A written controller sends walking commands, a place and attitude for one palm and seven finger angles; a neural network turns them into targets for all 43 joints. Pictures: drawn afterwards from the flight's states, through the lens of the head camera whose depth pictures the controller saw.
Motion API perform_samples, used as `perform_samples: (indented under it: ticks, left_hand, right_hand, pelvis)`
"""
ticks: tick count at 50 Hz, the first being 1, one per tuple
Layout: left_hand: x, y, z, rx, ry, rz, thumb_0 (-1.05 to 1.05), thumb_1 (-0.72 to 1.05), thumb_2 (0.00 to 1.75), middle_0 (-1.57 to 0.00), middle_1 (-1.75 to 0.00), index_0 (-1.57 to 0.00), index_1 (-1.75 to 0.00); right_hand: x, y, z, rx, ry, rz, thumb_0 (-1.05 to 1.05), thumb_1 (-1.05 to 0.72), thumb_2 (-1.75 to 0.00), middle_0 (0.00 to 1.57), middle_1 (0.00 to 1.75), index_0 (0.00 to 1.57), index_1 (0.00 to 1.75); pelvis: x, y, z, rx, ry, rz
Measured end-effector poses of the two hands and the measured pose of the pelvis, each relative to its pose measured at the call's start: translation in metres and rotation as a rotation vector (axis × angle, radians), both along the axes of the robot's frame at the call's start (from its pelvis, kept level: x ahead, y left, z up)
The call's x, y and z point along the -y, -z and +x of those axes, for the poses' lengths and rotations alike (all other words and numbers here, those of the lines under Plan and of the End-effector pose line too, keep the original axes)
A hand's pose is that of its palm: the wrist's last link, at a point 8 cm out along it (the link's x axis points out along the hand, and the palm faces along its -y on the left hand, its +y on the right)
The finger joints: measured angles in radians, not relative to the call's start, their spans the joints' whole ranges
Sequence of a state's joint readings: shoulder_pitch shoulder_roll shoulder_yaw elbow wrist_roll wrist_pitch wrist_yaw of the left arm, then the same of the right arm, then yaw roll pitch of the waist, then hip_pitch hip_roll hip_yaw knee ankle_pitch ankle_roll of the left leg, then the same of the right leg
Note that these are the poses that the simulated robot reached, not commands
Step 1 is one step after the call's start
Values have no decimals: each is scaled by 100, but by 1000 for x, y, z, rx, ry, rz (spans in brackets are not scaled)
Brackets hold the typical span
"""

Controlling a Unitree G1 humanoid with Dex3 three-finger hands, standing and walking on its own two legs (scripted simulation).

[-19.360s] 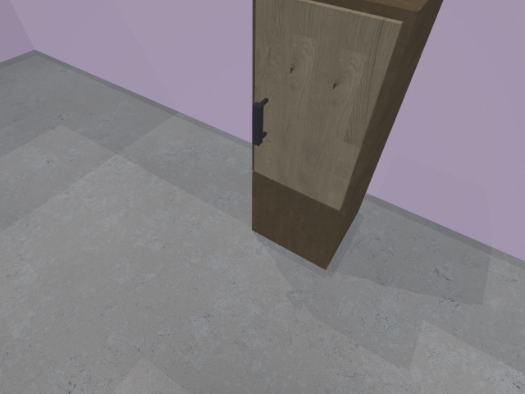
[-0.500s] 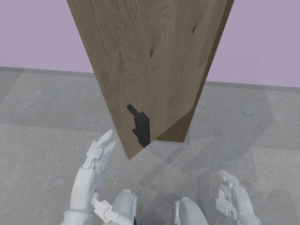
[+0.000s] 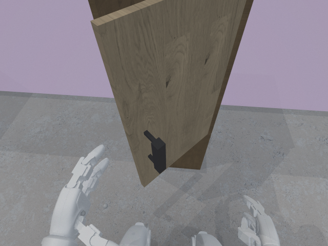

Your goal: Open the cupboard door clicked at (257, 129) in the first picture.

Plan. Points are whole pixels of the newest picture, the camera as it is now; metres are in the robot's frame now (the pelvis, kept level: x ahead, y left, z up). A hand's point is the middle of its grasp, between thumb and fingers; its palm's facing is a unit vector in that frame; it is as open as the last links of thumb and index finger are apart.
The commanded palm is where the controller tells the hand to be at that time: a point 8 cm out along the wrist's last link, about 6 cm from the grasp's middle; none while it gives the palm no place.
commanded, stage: draw the hand back to the body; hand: left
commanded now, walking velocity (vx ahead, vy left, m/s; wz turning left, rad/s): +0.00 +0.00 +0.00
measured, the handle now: (154, 152) +0.35 +0.05 +0.01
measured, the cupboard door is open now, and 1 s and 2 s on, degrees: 47 47 47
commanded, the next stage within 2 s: step back with the hand held close in 1.26 s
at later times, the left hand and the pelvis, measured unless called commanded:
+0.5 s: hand (38, 184) +0.21 +0.22 +0.16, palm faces +0.22 -0.90 -0.38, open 13.6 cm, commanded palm +0.17 +0.26 +0.19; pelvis +0.03 +0.01 +0.07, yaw +0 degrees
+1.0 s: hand out of the picture +0.23 +0.27 +0.27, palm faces +0.46 -0.78 -0.41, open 8.0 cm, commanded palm +0.18 +0.31 +0.27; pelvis +0.04 +0.01 +0.10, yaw -1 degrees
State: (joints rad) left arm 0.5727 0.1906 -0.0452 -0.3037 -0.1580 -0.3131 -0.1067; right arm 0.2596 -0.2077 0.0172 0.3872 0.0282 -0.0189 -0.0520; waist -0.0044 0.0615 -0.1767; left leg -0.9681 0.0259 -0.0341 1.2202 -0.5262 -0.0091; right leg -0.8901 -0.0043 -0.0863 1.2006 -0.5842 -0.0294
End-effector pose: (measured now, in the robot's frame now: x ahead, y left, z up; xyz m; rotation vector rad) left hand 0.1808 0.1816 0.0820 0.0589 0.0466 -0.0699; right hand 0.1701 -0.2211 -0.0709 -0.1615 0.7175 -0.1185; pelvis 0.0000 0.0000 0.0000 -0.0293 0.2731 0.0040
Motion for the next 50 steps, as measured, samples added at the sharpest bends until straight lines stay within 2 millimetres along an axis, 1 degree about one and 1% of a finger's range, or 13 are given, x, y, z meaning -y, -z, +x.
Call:
perform_samples:
  ticks: [5, 10, 15, 18, 21, 26, 31, 39, 46, 48, 50]
  left_hand:
    - [-12, -16, -3, 4, 2, 8, -2, -49, 30, -15, -30, -15, -30]
    - [-28, -37, -5, 31, -15, 19, -2, -46, 31, -15, -30, -16, -30]
    - [-45, -57, -8, -72, -139, 198, -2, -36, 35, -16, -30, -16, -30]
    - [-55, -67, -11, -122, -211, 260, -1, -28, 39, -16, -30, -16, -30]
    - [-65, -79, -10, -130, -269, 299, -1, -18, 43, -16, -30, -17, -30]
    - [-80, -104, -3, -77, -339, 331, -1, -2, 50, -17, -30, -18, -30]
    - [-91, -132, 4, -1, -376, 357, -1, 15, 57, -18, -30, -18, -30]
    - [-111, -171, 8, 108, -436, 408, 0, 43, 69, -19, -30, -19, -30]
    - [-124, -205, 8, 223, -495, 446, 0, 67, 80, -20, -30, -20, -30]
    - [-126, -209, 8, 244, -507, 446, 0, 73, 82, -20, -30, -21, -30]
    - [-125, -208, 8, 238, -510, 435, 0, 78, 84, -20, -30, -21, -30]
  right_hand:
    - [1, -21, 6, 41, 4, -17, 1, -90, -90, 20, 30, 20, 29]
    - [2, -38, 12, 71, 13, -26, 1, -90, -90, 20, 30, 20, 29]
    - [-2, -54, 17, 65, 36, -39, 1, -90, -90, 20, 30, 20, 29]
    - [-8, -63, 20, 66, 32, -37, 1, -90, -90, 20, 30, 20, 29]
    - [-14, -69, 23, 68, 14, -35, 1, -90, -90, 20, 30, 20, 29]
    - [-22, -76, 29, 73, -21, -27, 1, -90, -90, 20, 30, 20, 29]
    - [-27, -83, 37, 86, -39, -15, 1, -90, -90, 20, 30, 20, 29]
    - [-25, -94, 48, 99, -55, -17, 1, -90, -90, 20, 30, 20, 29]
    - [-19, -99, 52, 99, -64, -27, 1, -90, -90, 20, 30, 20, 29]
    - [-17, -100, 52, 95, -63, -26, 1, -90, -90, 20, 30, 20, 29]
    - [-15, -100, 51, 89, -60, -25, 1, -90, -90, 20, 30, 20, 29]
  pelvis:
    - [-2, -13, 5, 35, -4, -4]
    - [-5, -24, 10, 67, -6, -7]
    - [-8, -42, 18, 112, 4, 2]
    - [-11, -53, 23, 139, 6, 5]
    - [-13, -62, 26, 167, 4, 8]
    - [-15, -74, 32, 210, 2, 12]
    - [-17, -83, 38, 247, 7, 17]
    - [-17, -94, 43, 293, 16, 19]
    - [-15, -100, 43, 320, 20, 20]
    - [-14, -101, 42, 325, 21, 21]
    - [-14, -102, 41, 329, 23, 22]
